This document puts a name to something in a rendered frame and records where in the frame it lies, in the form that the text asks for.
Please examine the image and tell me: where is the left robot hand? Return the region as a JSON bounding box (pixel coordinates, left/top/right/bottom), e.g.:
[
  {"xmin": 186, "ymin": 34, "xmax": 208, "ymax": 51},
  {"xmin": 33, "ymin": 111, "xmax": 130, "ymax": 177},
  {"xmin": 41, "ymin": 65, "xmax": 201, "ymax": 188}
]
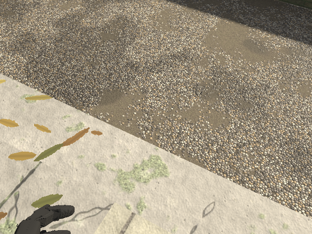
[{"xmin": 15, "ymin": 204, "xmax": 75, "ymax": 234}]

